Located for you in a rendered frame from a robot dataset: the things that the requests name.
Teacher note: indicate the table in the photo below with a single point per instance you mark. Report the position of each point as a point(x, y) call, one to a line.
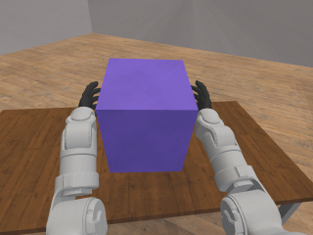
point(30, 149)

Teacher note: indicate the left robot upper arm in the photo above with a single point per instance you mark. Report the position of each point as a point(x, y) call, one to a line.
point(86, 216)

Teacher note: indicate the right robot forearm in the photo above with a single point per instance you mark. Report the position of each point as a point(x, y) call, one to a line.
point(232, 173)

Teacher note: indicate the right robot hand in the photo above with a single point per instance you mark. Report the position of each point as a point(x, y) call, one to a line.
point(203, 99)

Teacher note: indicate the right robot upper arm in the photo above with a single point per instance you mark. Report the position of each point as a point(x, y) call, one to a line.
point(251, 213)

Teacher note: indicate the carton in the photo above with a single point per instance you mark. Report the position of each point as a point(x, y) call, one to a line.
point(146, 113)

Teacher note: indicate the left robot forearm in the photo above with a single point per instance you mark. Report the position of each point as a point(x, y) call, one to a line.
point(78, 174)

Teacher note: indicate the left robot hand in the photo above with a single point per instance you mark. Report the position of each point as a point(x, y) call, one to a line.
point(88, 97)

